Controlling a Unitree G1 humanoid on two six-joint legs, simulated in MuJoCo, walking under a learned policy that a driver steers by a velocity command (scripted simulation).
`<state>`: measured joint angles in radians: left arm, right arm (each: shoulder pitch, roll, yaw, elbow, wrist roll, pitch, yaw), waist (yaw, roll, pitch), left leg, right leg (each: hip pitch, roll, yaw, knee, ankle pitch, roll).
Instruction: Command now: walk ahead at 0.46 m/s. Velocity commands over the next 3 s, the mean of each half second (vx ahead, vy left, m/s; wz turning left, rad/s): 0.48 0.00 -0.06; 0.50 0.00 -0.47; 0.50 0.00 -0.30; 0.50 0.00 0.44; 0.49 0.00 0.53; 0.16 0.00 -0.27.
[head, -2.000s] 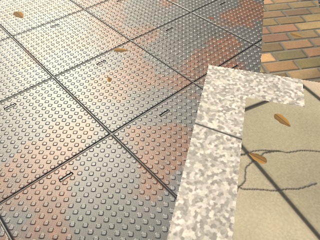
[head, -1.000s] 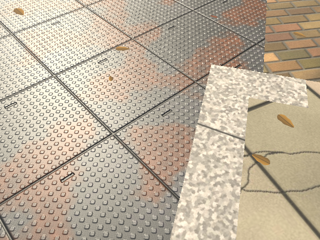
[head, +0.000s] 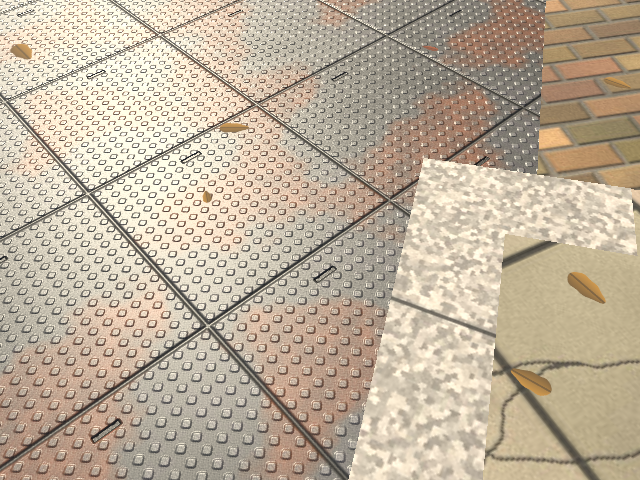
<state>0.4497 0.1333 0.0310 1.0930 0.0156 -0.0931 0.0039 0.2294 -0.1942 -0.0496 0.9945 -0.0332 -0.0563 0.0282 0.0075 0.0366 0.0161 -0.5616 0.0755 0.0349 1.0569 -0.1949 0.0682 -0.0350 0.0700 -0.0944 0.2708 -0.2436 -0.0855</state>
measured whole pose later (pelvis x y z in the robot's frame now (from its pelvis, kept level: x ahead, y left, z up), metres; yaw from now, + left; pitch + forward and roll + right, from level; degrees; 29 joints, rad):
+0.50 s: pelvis +0.29 +0.03 +0.00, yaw -3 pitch -1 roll +1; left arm 0.25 0.19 0.05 0.98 0.03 -0.05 -0.02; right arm 0.36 -0.19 -0.06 1.06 -0.02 -0.10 0.00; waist 0.00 -0.03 0.05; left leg -0.12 -0.08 0.16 0.31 -0.19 0.11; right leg -0.57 -0.07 0.02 1.12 -0.21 -0.09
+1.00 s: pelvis +0.56 -0.05 -0.01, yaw -19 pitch +0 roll +0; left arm 0.29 0.24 0.08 0.97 0.00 -0.05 0.00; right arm 0.20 -0.21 -0.05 0.88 -0.04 -0.08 0.00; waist 0.01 0.01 0.06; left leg -0.51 0.10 -0.01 1.18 -0.31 0.00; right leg -0.21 0.15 -0.04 0.39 -0.19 -0.16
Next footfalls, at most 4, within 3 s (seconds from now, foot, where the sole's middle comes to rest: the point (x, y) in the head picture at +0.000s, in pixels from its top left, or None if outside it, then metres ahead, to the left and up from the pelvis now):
0.26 left None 0.33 0.08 -0.78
0.82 right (389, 438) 0.60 -0.08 -0.78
1.36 left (380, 297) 0.97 -0.09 -0.78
1.90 right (475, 245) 1.14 -0.35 -0.78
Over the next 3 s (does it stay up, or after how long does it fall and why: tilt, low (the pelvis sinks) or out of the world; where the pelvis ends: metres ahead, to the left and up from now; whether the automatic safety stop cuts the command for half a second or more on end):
stays up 1.45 -0.23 -0.02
